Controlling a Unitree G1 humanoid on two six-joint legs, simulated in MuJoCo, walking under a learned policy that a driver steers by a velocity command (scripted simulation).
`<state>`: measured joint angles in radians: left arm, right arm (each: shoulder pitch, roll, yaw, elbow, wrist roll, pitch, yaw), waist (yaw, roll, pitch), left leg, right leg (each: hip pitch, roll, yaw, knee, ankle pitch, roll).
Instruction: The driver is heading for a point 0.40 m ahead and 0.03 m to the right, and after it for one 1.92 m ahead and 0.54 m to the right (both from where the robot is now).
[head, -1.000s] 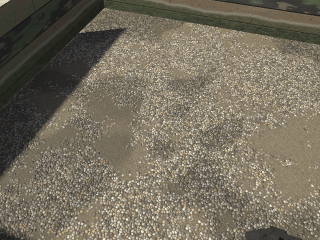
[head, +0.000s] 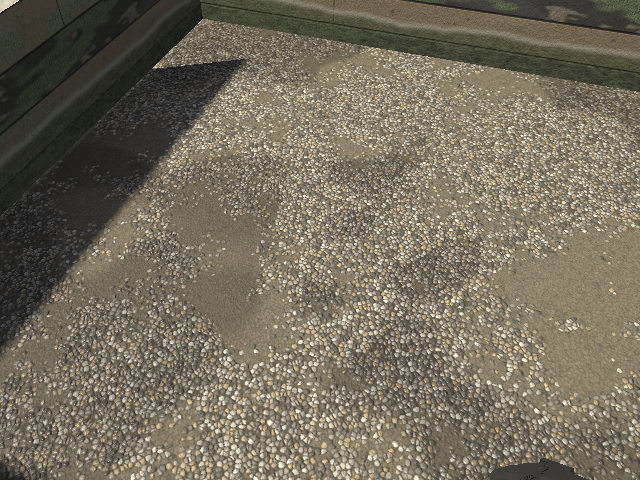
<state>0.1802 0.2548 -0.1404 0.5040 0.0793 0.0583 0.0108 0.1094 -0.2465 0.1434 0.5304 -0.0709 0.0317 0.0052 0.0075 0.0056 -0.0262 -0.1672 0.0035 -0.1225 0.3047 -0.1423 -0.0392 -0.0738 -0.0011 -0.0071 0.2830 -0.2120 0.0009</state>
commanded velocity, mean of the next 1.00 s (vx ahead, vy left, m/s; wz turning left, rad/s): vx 0.21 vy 0.00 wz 0.00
